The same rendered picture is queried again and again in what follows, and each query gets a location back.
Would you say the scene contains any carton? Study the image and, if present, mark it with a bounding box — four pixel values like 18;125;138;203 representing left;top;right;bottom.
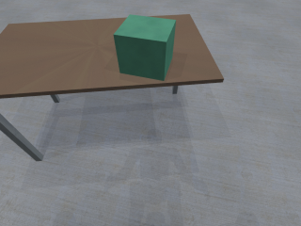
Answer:
113;14;176;81

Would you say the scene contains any table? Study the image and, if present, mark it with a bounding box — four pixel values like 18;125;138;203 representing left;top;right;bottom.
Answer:
0;14;224;162

